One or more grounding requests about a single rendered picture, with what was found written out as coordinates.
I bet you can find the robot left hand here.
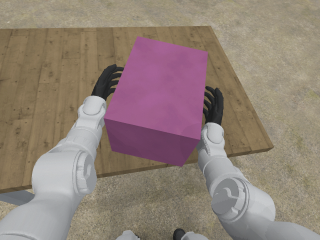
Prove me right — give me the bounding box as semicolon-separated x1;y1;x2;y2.
91;64;124;101

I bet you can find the robot right hand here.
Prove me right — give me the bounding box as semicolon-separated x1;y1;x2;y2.
203;86;224;126

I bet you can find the left robot shin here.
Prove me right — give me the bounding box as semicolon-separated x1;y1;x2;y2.
122;230;135;235

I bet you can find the right robot upper arm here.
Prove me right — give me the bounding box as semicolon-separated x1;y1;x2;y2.
211;177;320;240

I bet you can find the robot left forearm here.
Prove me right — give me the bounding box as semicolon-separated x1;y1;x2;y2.
31;95;107;193

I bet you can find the carton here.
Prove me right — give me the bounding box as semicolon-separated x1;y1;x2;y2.
103;36;208;167

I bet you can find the robot right forearm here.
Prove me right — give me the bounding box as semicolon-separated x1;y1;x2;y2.
196;122;251;198

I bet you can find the robot right foot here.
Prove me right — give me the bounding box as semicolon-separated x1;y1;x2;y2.
173;228;185;240

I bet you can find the table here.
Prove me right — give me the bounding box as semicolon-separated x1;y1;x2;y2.
0;26;274;206

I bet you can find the left robot upper arm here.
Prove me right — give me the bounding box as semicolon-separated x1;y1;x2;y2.
0;150;97;240

